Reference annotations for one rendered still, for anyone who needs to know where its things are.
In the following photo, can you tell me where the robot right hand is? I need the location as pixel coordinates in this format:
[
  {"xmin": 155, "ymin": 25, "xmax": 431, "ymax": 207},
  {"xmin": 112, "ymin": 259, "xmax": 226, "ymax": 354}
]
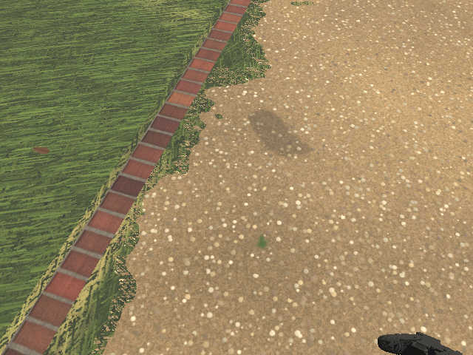
[{"xmin": 378, "ymin": 332, "xmax": 463, "ymax": 355}]

